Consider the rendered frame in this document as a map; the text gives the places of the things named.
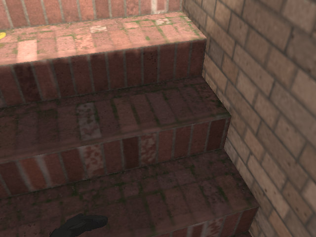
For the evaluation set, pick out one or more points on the left robot hand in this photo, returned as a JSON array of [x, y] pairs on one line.
[[78, 224]]

